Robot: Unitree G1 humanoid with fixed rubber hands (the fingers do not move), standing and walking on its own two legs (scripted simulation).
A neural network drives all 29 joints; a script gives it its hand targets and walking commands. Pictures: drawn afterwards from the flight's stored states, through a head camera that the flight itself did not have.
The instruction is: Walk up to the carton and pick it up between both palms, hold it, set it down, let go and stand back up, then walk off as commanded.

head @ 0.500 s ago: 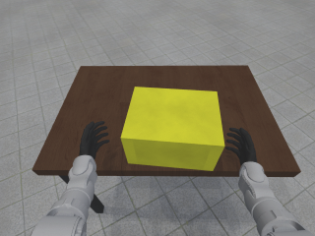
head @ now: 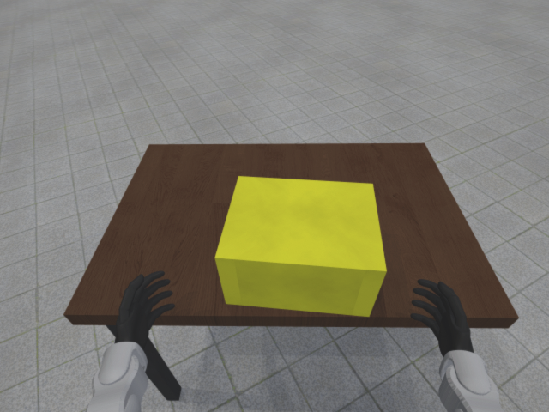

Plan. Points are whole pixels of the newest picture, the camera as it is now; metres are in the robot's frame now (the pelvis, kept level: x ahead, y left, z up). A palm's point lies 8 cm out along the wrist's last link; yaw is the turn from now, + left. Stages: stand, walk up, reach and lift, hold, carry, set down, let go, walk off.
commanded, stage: set down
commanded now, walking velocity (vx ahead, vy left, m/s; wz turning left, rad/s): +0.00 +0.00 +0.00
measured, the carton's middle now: (300, 242) +0.46 -0.02 -0.04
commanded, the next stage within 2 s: none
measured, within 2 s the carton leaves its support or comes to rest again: neither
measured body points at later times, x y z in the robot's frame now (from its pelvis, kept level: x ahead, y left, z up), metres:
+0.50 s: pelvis +0.01 +0.00 +0.00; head -0.01 +0.00 +0.45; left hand +0.22 +0.24 -0.01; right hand +0.21 -0.23 +0.00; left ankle +0.03 +0.10 -0.73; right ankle +0.03 -0.14 -0.73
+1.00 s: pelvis +0.02 -0.01 +0.00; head +0.02 +0.00 +0.45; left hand +0.22 +0.24 -0.03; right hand +0.21 -0.23 -0.02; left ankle +0.03 +0.10 -0.73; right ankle +0.03 -0.14 -0.73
